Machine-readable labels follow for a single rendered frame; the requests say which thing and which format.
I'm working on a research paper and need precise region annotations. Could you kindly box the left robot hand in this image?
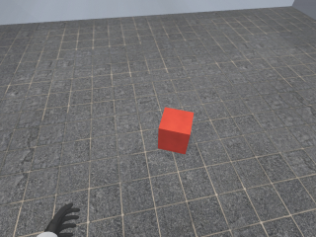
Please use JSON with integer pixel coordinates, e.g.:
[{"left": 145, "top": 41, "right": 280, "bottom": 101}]
[{"left": 43, "top": 202, "right": 80, "bottom": 237}]

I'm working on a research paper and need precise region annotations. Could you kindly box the carton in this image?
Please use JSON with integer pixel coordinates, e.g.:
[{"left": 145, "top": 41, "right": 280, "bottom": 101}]
[{"left": 158, "top": 107, "right": 194, "bottom": 154}]

